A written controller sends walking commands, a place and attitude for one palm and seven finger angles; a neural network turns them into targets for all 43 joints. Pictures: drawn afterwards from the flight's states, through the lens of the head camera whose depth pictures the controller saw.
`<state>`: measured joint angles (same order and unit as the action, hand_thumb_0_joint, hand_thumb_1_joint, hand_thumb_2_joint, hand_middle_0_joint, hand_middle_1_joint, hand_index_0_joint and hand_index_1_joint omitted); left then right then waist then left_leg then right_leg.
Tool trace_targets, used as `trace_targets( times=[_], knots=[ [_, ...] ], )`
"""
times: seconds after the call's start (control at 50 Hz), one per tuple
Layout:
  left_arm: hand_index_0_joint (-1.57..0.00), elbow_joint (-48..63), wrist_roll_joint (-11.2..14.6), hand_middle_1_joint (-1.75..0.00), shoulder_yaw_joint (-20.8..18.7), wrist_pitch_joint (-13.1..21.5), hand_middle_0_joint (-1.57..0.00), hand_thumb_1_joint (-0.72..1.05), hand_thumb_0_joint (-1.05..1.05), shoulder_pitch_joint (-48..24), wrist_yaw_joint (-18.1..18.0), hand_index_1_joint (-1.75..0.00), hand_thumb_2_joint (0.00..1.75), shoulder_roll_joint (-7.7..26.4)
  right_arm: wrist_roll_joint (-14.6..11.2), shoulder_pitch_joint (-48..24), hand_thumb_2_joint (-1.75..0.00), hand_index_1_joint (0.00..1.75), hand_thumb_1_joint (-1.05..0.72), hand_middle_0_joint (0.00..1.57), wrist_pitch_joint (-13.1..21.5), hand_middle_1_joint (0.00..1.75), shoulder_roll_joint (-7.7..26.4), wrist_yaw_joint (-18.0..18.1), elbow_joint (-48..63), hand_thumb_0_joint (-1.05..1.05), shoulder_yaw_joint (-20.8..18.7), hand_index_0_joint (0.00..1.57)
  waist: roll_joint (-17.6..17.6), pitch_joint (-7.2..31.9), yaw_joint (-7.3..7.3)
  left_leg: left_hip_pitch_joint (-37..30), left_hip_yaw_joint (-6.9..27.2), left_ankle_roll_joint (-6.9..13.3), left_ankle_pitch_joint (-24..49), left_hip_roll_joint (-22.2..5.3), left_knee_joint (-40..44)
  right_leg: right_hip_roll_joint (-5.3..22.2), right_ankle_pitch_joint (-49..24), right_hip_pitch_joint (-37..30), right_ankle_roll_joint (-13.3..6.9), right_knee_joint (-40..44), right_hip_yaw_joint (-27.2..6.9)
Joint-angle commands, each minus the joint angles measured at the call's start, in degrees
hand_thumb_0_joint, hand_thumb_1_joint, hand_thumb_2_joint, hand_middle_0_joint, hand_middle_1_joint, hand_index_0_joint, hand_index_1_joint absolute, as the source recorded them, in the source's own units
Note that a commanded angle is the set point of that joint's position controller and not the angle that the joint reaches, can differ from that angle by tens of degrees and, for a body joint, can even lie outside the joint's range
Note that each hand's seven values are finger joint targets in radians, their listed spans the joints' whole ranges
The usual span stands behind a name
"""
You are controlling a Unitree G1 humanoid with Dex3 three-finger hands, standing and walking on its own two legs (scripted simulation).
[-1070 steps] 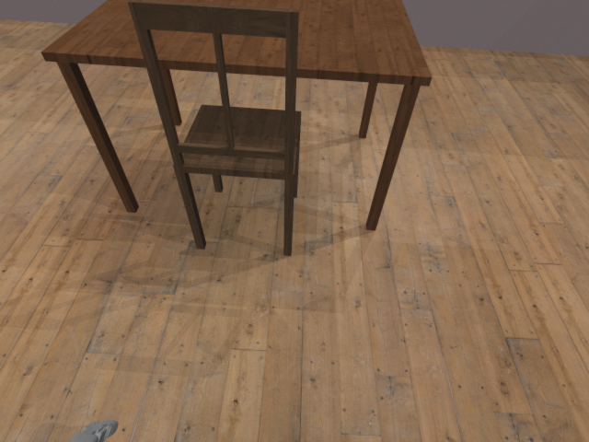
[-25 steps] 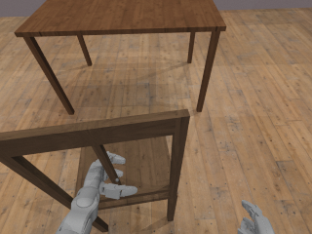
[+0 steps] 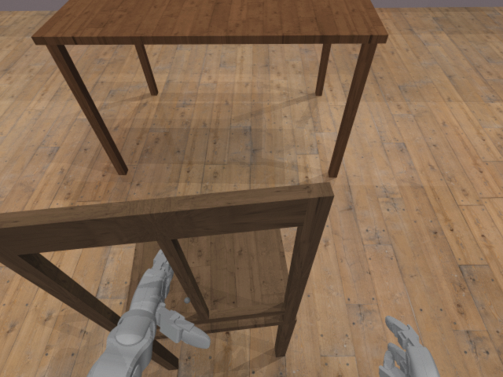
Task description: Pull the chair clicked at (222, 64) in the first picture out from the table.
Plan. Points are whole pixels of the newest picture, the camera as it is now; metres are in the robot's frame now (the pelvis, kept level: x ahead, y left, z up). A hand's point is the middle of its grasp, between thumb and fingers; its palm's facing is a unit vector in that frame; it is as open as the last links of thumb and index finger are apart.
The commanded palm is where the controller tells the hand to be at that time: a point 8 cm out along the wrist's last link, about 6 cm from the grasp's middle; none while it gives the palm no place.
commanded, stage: draw the fingers out of the gap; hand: left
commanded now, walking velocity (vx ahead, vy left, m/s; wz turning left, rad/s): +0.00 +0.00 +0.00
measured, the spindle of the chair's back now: (189, 285) +0.27 +0.11 -0.03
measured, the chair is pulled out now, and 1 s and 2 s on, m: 0.69 0.69 0.68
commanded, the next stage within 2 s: draw the hand back to the body in 0.76 s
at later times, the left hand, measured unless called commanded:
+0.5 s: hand (176, 358) +0.17 +0.12 -0.03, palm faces -0.06 -0.98 -0.17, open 17.4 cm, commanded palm +0.15 +0.17 -0.01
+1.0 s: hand out of the picture +0.12 +0.14 +0.00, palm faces +0.08 -1.00 -0.05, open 17.4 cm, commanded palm +0.09 +0.20 +0.02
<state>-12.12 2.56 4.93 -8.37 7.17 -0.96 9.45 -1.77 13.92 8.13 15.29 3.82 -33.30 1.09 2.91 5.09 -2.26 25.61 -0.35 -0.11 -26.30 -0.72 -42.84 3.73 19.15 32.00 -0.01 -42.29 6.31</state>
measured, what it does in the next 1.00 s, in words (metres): stands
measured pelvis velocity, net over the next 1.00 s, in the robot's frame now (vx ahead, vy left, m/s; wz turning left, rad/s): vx -0.01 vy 0.00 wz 0.02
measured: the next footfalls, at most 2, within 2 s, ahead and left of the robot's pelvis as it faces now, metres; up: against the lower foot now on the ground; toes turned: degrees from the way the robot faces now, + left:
none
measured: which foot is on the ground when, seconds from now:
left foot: down 0.00-1.00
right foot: down 0.00-1.00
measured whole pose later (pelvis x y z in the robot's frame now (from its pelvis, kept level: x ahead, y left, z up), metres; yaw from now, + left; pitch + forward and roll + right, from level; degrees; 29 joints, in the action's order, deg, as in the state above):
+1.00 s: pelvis -0.01 +0.00 -0.03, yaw +1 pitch +12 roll -1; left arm 20.7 5.7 5.9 1.5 46.1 -0.9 9.6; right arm -2.4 14.6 10.8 11.9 6.1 -28.2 -0.5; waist 1.9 9.1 -0.2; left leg 35.9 1.5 0.0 -31.9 -0.8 -56.3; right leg 4.4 23.8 40.8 -0.1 -53.5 7.6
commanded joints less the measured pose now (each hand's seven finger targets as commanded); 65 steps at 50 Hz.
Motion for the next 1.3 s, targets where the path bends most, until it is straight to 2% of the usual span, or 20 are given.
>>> trace_targets(
  times=[0.0,0.02,0.08,0.2,0.26,0.34,0.38,0.48,0.62,0.68,0.82,0.86,0.88,0.9,0.94,1.0,1.1,1.12,1.18,1.28],
  knots=[
    [0.0,13.15,-0.63,0.0,-6.03,3.19,0.0,-0.55,0.0,-2.35,-1.21,0.0,0.2,7.18,0.25,-2.12,-0.9,0.3,-0.9,0.2,3.02,0.3,6.64,0.76,8.66,0.0,-2.71,0.2,-3.98,12.92,1.0,1.51,0.55,0.29,22.78,-0.06,4.77,0.19,-20.66,-14.48,-0.9,2.11,-1.49],
    [0.0,13.42,-0.77,0.0,-5.48,3.04,0.0,-0.55,0.0,1.7,-1.37,0.0,0.2,6.2,0.1,-2.29,-0.9,0.3,-0.9,0.2,2.93,0.3,6.18,0.59,9.53,0.0,-2.72,0.2,-4.85,12.6,1.35,2.06,0.52,0.21,23.23,-0.25,4.74,0.2,-20.95,-14.65,-0.94,1.71,-1.32],
    [0.0,18.94,-1.42,0.0,-2.71,2.86,0.0,-0.55,0.0,5.58,-1.47,0.0,0.2,4.5,-0.04,-3.01,-0.9,0.3,-0.9,0.2,2.95,0.3,5.88,0.25,11.05,0.0,-2.93,0.2,-1.82,13.07,1.39,1.21,0.43,0.03,24.68,-0.45,4.08,0.42,-20.62,-13.63,-1.18,1.22,-1.32],
    [0.0,30.41,-2.11,0.0,2.14,2.61,0.0,-0.55,0.0,14.98,-2.19,0.0,0.2,1.95,-0.03,-2.66,-0.9,0.3,-0.9,0.2,3.94,0.3,5.2,0.36,12.89,0.0,-2.89,0.2,-0.88,12.91,0.5,-0.12,1.85,-0.24,28.77,-0.99,2.26,0.24,-19.39,-10.23,-1.08,-0.22,-0.25],
    [0.0,32.89,-3.1,0.0,4.01,2.5,0.0,-0.55,0.0,18.28,-2.97,0.0,0.2,0.97,0.14,-1.96,-0.9,0.3,-0.9,0.2,4.12,0.3,4.95,0.55,13.23,0.0,-2.97,0.2,-2.71,11.48,-0.24,0.26,2.58,-0.29,28.9,-1.1,0.98,0.01,-18.11,-7.37,-0.7,-1.17,0.24],
    [0.0,34.12,-4.42,0.0,2.56,2.5,0.0,-0.55,0.0,21.9,-3.71,0.0,0.2,2.96,0.38,-2.32,-0.9,0.3,-0.9,0.2,3.64,0.3,4.77,1.16,13.62,0.0,-2.8,0.2,-4.3,9.66,0.15,3.31,2.62,-0.25,24.24,-0.32,0.41,-0.17,-15.64,-6.2,-0.89,-2.15,0.28],
    [0.0,36.46,-5.25,0.0,3.68,2.58,0.0,-0.55,0.0,21.54,-3.88,0.0,0.2,2.97,0.43,-2.54,-0.9,0.3,-0.9,0.2,3.63,0.3,4.7,1.42,14.25,0.0,-2.71,0.2,-1.79,9.55,0.17,3.23,2.73,-0.27,23.24,-0.13,0.04,-0.06,-14.11,-5.3,-1.09,-2.51,0.06],
    [0.0,38.59,-4.76,0.0,4.44,1.89,0.0,-0.55,0.0,26.52,-3.61,0.0,0.2,2.23,0.24,-3.24,-0.9,0.3,-0.9,0.2,3.17,0.3,4.09,1.7,15.38,0.0,-2.39,0.2,-1.15,10.21,0.73,4.22,2.98,-0.35,21.55,0.18,-0.63,-0.08,-12.32,-5.21,-1.21,-2.92,0.05],
    [0.0,38.09,-3.95,0.0,1.97,0.71,0.0,-0.55,0.0,33.88,-2.29,0.0,0.2,3.7,-0.16,-4.5,-0.9,0.3,-0.9,0.2,2.06,0.3,3.39,2.49,16.34,0.0,-2.68,0.2,-5.85,8.32,1.16,8.74,2.39,0.46,15.11,0.64,-1.4,-0.25,-10.07,-5.62,-0.85,-2.47,-0.57],
    [0.0,40.56,-3.84,0.0,1.78,1.13,0.0,-0.55,0.0,34.62,-1.76,0.0,0.2,4.47,-0.26,-4.98,-0.9,0.3,-0.9,0.2,2.18,0.3,3.24,2.72,16.79,0.0,-2.72,0.2,-2.68,7.69,1.33,9.52,2.21,0.67,13.49,0.87,-1.74,-0.17,-7.88,-5.0,-1.04,-2.08,-1.06],
    [0.0,43.36,-2.96,0.0,2.26,4.03,0.0,-0.55,0.0,41.39,-0.68,0.0,0.2,3.72,-0.61,-4.3,-0.9,0.3,-0.9,0.2,3.71,0.3,2.59,3.0,16.52,0.0,-3.48,0.2,-0.67,8.65,1.38,9.31,2.46,0.53,14.71,0.92,-2.97,-0.29,-7.91,-3.76,-1.2,-2.8,-0.79],
    [0.0,43.43,-2.95,0.0,2.19,4.74,0.0,-0.55,0.0,41.84,-0.35,0.0,0.2,3.9,-0.61,-4.3,-0.9,0.3,-0.9,0.2,3.99,0.3,2.66,3.0,16.36,0.0,-3.67,0.2,-2.18,7.76,1.0,10.07,2.61,0.59,13.69,0.89,-3.25,-0.46,-6.77,-2.69,-1.06,-2.86,-0.54],
    [0.0,49.13,4.01,0.0,0.3,10.83,0.0,-0.55,0.0,37.58,-0.59,0.0,0.2,-0.25,-0.66,-4.5,-0.9,0.3,-0.9,0.2,5.37,0.3,2.33,3.07,15.81,0.0,-3.6,0.2,-4.86,5.44,1.17,11.79,3.04,0.02,13.17,1.3,-4.57,-1.16,-7.2,-0.69,-1.12,-3.2,0.57],
    [0.0,46.15,3.7,0.0,-2.24,13.91,0.0,-0.55,0.0,38.95,-0.73,0.0,0.2,2.88,-0.55,-3.63,-0.9,0.3,-0.9,0.2,6.16,0.3,2.55,2.96,13.99,0.0,-3.96,0.2,-5.76,7.39,1.37,12.27,2.92,0.06,12.44,1.4,-5.21,-1.21,-6.38,-1.06,-1.08,-3.72,-0.07],
    [0.0,47.09,4.69,0.0,-5.33,17.44,0.0,-0.55,0.0,38.93,-0.59,0.0,0.2,4.73,-0.74,-2.99,-0.9,0.3,-0.9,0.2,6.77,0.3,2.56,2.79,13.5,0.0,-4.09,0.2,-4.47,8.26,1.83,12.55,2.91,-0.15,11.95,1.5,-5.12,-1.24,-4.86,-1.04,-1.17,-4.24,-0.15],
    [0.0,48.65,5.28,0.0,-5.09,23.16,0.0,-0.55,0.0,38.38,0.23,0.0,0.2,4.1,-1.03,-3.47,-0.9,0.3,-0.9,0.2,7.87,0.3,2.13,1.89,12.44,0.0,-4.23,0.2,1.99,8.47,2.3,11.72,2.64,-0.71,12.67,1.54,-5.61,-1.05,-4.06,0.35,-1.54,-5.58,-0.42],
    [0.0,43.72,6.78,0.0,-6.66,31.33,0.0,-0.55,0.0,37.29,5.57,0.0,0.2,4.84,-1.53,-5.5,-0.9,0.3,-0.9,0.2,8.01,0.3,2.24,0.06,10.6,0.0,-4.94,0.2,-3.09,6.87,1.88,15.37,2.83,-0.51,10.05,0.83,-7.31,-0.86,-2.19,1.35,-1.32,-5.87,-1.71],
    [0.0,44.6,7.53,0.0,-6.21,32.61,0.0,-0.55,0.0,36.38,7.35,0.0,0.2,5.09,-1.61,-6.0,-0.9,0.3,-0.9,0.2,8.25,0.3,2.56,-0.29,10.87,0.0,-4.96,0.2,-2.12,7.9,1.62,15.19,2.81,-0.35,9.56,0.88,-7.63,-0.65,-2.01,1.09,-1.18,-5.91,-2.36],
    [0.0,41.24,9.3,0.0,-13.21,29.98,0.0,-0.55,0.0,38.23,9.95,0.0,0.2,9.56,-2.47,-8.03,-0.9,0.3,-0.9,0.2,7.46,0.3,2.59,0.07,11.82,0.0,-5.05,0.2,-2.44,8.86,3.09,14.94,2.65,-0.08,7.17,0.82,-5.99,-0.24,1.14,-2.96,-1.2,-3.57,-3.72],
    [-0.01,47.95,13.48,-0.01,-18.91,25.21,-0.01,-0.51,0.0,33.7,8.95,-0.01,0.22,11.53,-3.47,-8.78,-0.9,0.3,-0.9,0.2,7.5,0.3,1.97,1.93,13.29,0.0,-3.98,0.2,-1.64,9.47,3.58,11.09,3.14,0.24,5.97,0.76,-2.77,-0.23,3.39,-6.81,-0.76,0.03,-3.72]
  ],
)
